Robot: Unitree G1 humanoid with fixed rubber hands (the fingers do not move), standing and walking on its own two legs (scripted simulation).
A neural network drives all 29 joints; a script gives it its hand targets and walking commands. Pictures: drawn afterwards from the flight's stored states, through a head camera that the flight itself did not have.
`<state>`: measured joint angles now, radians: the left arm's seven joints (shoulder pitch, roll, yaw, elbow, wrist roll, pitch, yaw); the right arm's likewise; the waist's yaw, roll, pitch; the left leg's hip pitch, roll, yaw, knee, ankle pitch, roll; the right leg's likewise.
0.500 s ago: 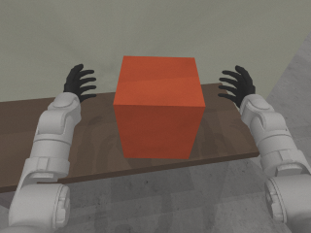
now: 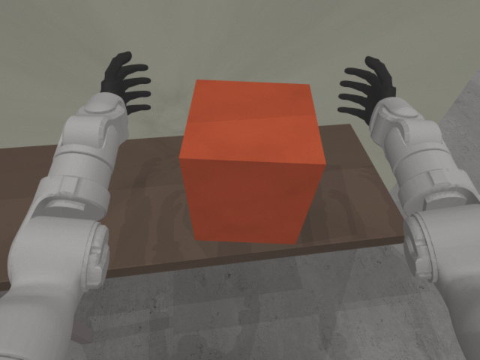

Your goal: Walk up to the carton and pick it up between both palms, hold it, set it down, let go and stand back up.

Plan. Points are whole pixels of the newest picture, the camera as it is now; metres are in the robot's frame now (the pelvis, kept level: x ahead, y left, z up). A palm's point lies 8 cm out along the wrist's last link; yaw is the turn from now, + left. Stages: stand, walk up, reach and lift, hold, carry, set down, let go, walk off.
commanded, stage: reach and lift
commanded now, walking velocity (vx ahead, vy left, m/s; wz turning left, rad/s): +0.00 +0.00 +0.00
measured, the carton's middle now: (248, 166) +0.46 +0.00 +0.04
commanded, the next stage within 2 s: none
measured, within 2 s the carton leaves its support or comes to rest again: neither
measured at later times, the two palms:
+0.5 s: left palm (138, 160) +0.43 +0.20 +0.08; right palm (347, 158) +0.45 -0.18 +0.08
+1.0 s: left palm (156, 160) +0.43 +0.17 +0.08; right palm (340, 156) +0.44 -0.16 +0.09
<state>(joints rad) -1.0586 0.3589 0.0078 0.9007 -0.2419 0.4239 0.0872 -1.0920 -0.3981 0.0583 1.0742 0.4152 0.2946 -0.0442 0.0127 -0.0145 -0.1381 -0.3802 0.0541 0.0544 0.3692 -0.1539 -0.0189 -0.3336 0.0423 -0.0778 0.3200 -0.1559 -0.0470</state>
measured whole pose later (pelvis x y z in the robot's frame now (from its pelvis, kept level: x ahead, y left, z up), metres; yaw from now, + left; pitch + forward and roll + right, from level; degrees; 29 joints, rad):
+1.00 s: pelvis -0.01 +0.00 -0.01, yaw +0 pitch +19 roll +0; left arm -0.99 0.18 0.06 1.32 -0.15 -0.19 0.11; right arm -0.98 -0.21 0.00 1.26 0.27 -0.11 -0.06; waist 0.00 -0.02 -0.25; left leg -0.64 0.06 0.05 0.48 -0.17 -0.02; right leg -0.60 0.04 -0.08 0.46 -0.19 -0.05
